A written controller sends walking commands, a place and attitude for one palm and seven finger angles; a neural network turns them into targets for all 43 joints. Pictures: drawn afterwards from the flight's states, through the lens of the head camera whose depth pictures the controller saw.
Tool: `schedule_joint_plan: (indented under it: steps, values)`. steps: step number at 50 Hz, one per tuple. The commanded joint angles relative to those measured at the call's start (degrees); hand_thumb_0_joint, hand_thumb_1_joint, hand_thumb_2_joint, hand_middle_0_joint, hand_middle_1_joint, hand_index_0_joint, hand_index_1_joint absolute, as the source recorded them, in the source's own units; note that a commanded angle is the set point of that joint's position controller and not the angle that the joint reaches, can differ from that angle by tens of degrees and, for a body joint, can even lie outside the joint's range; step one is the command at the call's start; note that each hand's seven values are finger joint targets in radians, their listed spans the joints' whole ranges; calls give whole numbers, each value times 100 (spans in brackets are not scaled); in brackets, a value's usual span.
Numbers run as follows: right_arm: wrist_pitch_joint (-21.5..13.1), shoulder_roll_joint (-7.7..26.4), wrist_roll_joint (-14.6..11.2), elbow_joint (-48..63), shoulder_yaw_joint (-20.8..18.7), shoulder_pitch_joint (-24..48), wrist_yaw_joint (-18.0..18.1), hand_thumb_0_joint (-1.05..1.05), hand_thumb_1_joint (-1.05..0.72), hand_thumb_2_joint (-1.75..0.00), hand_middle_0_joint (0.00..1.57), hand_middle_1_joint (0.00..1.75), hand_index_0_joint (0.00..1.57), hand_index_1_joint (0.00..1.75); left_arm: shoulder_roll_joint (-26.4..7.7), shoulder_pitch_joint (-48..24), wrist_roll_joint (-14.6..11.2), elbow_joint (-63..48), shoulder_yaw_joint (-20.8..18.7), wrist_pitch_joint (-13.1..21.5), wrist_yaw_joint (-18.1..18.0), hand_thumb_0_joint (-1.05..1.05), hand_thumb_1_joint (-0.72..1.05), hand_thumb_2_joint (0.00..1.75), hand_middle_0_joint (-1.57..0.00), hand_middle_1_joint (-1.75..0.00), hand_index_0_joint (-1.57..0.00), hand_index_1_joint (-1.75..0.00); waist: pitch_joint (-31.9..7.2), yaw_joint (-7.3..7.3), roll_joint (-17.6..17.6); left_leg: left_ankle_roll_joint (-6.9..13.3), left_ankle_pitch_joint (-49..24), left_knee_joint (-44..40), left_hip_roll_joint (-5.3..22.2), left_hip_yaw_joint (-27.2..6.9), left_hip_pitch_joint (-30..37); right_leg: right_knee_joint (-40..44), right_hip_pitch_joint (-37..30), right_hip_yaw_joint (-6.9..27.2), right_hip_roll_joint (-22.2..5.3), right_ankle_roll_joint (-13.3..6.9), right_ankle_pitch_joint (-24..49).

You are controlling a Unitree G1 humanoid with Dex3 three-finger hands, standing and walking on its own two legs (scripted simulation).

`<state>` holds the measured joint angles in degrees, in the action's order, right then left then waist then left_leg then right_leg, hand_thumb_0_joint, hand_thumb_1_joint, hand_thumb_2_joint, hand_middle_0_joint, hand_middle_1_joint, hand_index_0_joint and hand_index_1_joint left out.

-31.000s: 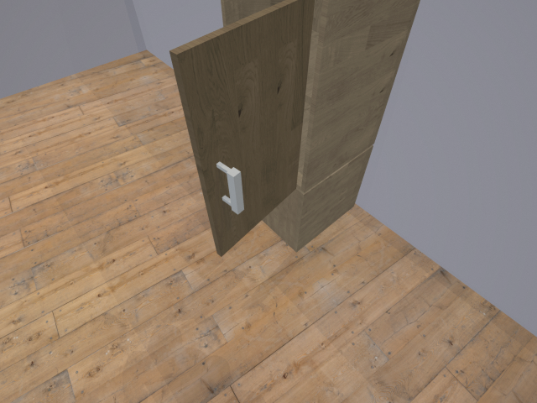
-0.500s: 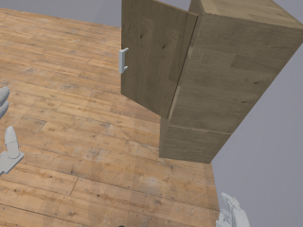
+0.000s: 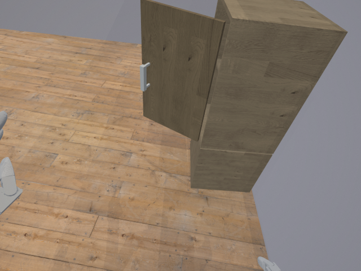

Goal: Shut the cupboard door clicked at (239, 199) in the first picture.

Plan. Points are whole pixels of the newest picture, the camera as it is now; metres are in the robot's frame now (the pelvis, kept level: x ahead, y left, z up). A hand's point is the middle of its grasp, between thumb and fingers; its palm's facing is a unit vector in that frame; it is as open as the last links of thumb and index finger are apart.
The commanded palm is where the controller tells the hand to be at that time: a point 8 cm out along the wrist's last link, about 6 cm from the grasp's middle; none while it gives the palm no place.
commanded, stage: stop stepping back and stand still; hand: left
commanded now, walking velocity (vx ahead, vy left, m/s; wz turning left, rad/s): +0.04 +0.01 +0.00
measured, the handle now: (145, 76) +0.96 +0.15 -0.07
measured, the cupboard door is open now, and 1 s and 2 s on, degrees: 61 61 61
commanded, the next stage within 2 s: let the arm hang, fingers relaxed in 0.50 s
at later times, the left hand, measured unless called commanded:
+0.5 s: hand (33, 165) +0.25 +0.26 +0.17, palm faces +0.38 -0.80 -0.47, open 7.4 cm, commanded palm +0.19 +0.30 +0.18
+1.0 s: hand out of the picture +0.01 +0.20 -0.18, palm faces +0.02 -0.98 -0.18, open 6.9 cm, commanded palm none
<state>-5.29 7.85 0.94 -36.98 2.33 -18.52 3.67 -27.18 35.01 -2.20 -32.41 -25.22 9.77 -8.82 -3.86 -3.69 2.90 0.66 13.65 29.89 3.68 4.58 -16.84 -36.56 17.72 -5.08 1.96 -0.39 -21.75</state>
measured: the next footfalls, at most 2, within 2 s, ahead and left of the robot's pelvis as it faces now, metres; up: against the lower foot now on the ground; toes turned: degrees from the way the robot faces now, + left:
right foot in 0.04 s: +0.04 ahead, -0.10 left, +0.00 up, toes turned -4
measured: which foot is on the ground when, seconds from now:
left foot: down 0.00-1.00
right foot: up 0.00-0.02, down 0.04-1.00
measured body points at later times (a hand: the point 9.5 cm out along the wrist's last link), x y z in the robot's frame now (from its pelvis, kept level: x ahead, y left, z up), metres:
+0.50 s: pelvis +0.04 +0.00 +0.00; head +0.05 +0.02 +0.45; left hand +0.23 +0.30 +0.19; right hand +0.22 -0.23 -0.07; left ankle +0.02 +0.11 -0.74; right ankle +0.00 -0.09 -0.74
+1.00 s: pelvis +0.01 +0.01 +0.00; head +0.03 +0.04 +0.45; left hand +0.01 +0.25 -0.16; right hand +0.02 -0.24 -0.14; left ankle +0.02 +0.11 -0.74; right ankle +0.00 -0.09 -0.74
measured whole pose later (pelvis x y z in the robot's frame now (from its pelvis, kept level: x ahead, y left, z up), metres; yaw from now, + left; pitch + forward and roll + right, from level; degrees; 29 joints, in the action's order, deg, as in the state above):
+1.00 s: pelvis +0.01 +0.01 +0.00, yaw +1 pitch +0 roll -1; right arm 2.0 11.1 1.6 -59.2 1.3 -16.6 0.8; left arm -12.5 17.4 0.6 57.4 -0.4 -1.8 -0.8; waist 2.3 -0.2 2.8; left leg 1.6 12.4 26.2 0.1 2.7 -13.7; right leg -24.2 10.3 -5.4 -0.2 -1.2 -13.8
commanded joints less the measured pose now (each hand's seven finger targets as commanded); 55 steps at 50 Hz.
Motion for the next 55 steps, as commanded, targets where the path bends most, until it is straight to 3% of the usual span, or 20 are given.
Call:
schedule_joint_plan:
  steps: [1, 3, 5, 6, 8, 9, 12, 13, 15, 22, 29, 30, 31, 33, 35, 38, 39, 41, 47, 55]
  values:
    - [-209, 1073, -58, 878, -388, 820, 68, 0, -90, -90, 20, 30, 20, 30, -691, -354, 6, -469, -680, 245, -183, 0, 90, 90, -20, -30, -20, -30, 136, 187, -1196, 160, 1936, -1008, 587, -653, -1281, 1159, -1486, 193, -170, -143, 187]
    - [-165, 1064, -37, 812, -408, 746, 87, 0, -90, -90, 20, 30, 20, 30, -844, -643, -19, -166, -802, 265, -233, 0, 90, 90, -20, -30, -20, -30, 202, 159, -488, 125, 1189, -221, 382, -542, -1127, 1471, -1058, 1072, -745, -408, 384]
    - [-166, 1059, -132, 731, -480, 772, 57, 0, -90, -90, 20, 30, 20, 30, -641, -677, -48, -28, -539, 152, -205, 0, 90, 90, -20, -30, -20, -30, 1, 222, 465, -7, 731, 715, 9, -279, -709, 1949, -514, 2075, -1310, -639, -92]
    - [-141, 1009, -154, 739, -449, 829, 44, 0, -90, -90, 20, 30, 20, 30, -547, -679, -47, -34, -366, 119, -221, 0, 90, 90, -20, -30, -20, -30, 86, 220, 603, -37, 583, 983, -33, -308, -796, 2041, -555, 2253, -1559, -785, 164]
    - [-133, 1010, -177, 753, -408, 954, 37, 0, -90, -90, 20, 30, 20, 30, -577, -1027, -1, -265, -281, 180, -251, 0, 90, 90, -20, -30, -20, -30, 103, 236, 551, -55, 496, 772, -48, -372, -789, 1780, -853, 1927, -1629, -824, 1362]
    - [-142, 997, -161, 729, -379, 998, 54, 0, -90, -90, 20, 30, 20, 30, -661, -1137, 23, -346, -328, 228, -262, 0, 90, 90, -20, -30, -20, -30, 70, 232, 356, -29, 301, 405, -44, -375, -545, 1583, -861, 1620, -1504, -691, 1785]
    - [-165, 1030, -136, 826, -389, 1105, 139, 0, -90, -90, 20, 30, 20, 30, -809, -1098, 59, -774, -486, 332, -255, 0, 90, 90, -20, -30, -20, -30, -219, 278, -658, 111, -1872, -294, 214, -610, 363, 780, -861, 726, -783, -155, 2799]
    - [-157, 1021, -141, 872, -378, 1100, 143, 0, -90, -90, 20, 30, 20, 30, -822, -1052, 64, -970, -499, 365, -246, 0, 90, 90, -20, -30, -20, -30, -358, 297, -1033, 165, -2618, -339, 392, -850, 550, 567, -865, 512, -587, -26, 2856]
    - [-156, 1014, -137, 906, -384, 1098, 138, 0, -90, -90, 20, 30, 20, 30, -933, -919, 74, -1046, -650, 420, -223, 0, 90, 90, -20, -30, -20, -30, -386, 313, -1266, 168, -2953, -322, 503, -963, 535, 649, -882, 439, -456, 17, 2635]
    - [19, 1012, -204, 1107, -413, 945, 73, 0, -90, -90, 20, 30, 20, 30, -703, -107, -86, -578, -687, 374, -185, 0, 90, 90, -20, -30, -20, -30, -736, 258, -756, -21, -2554, -84, 295, -517, 180, 820, -1540, 690, -671, -87, 3742]
    - [92, 1036, -206, 1184, -384, 1003, 140, 0, -90, -90, 20, 30, 20, 30, -686, -286, -95, -561, -559, 268, -167, 0, 90, 90, -20, -30, -20, -30, -570, 276, -686, 27, -1960, -346, 325, -578, 119, 970, -1328, 657, -613, -9, 3122]
    - [-366, 1596, -322, 342, -569, 1627, -374, 0, -90, -90, 20, 30, 20, 30, 534, -939, 176, 3445, 2176, -414, 585, 0, 90, 90, -20, -30, -20, -30, 231, 125, -562, -11, -2508, 219, 328, -543, 222, 519, -255, 282, -902, -149, 3284]
    - [-175, 1980, -139, 104, -679, 1175, -424, 0, -90, -90, 20, 30, 20, 30, 387, -1146, 297, 3705, 1948, -862, 774, 0, 90, 90, -20, -30, -20, -30, -16, 251, -663, -7, -2222, 54, 403, -613, 214, 684, -163, 570, -944, -141, 2511]
    - [101, 1783, -67, 44, -551, 981, -398, 0, -90, -90, 20, 30, 20, 30, 464, -1396, 368, 4282, 2028, -972, 866, 0, 90, 90, -20, -30, -20, -30, -79, 352, -285, 196, -1708, -89, 421, -809, -14, 688, -269, 472, -783, -126, 1790]
    - [221, 1717, -19, -84, -464, 990, -393, 0, -90, -90, 20, 30, 20, 30, 340, -1700, 383, 5016, 2105, -932, 893, 0, 90, 90, -20, -30, -20, -30, -103, 383, 477, 214, -1426, -149, 321, -909, -86, 845, -538, 597, -825, -189, 1767]
    - [415, 1539, 48, -453, -372, 853, -386, 0, -90, -90, 20, 30, 20, 30, 373, -1980, 353, 6197, 2238, -957, 842, 0, 90, 90, -20, -30, -20, -30, -42, 293, 766, 136, -1061, -125, 64, -814, 286, 1116, -417, 858, -1097, -349, 1673]
    - [468, 1462, 64, -622, -332, 808, -379, 0, -90, -90, 20, 30, 20, 30, 446, -2068, 341, 6572, 2292, -985, 820, 0, 90, 90, -20, -30, -20, -30, 28, 269, 565, 123, -1070, -271, 64, -837, 374, 1174, -377, 845, -1051, -330, 1430]
    - [500, 1372, 71, -926, -262, 827, -363, 0, -90, -90, 20, 30, 20, 30, 542, -2033, 320, 7209, 2353, -1024, 786, 0, 90, 90, -20, -30, -20, -30, 84, 351, -274, 151, -1204, -637, 153, -920, 324, 1198, -662, 764, -856, -186, 1189]
    - [520, 1036, 41, -1763, -246, 486, -242, 0, -90, -90, 20, 30, 20, 30, 836, -1683, 297, 8601, 2312, -981, 758, 0, 90, 90, -20, -30, -20, -30, 277, 390, -1135, 128, -369, -1014, 126, -847, 247, 1738, -1062, 768, -812, -230, 996]
    - [523, 1005, -25, -2347, -317, -43, -166, 0, -90, -90, 20, 30, 20, 30, 913, -1457, 282, 9439, 2376, -949, 753, 0, 90, 90, -20, -30, -20, -30, 740, 363, -427, 188, -33, -1235, 207, -864, 328, 1966, -826, 676, -777, -248, 805]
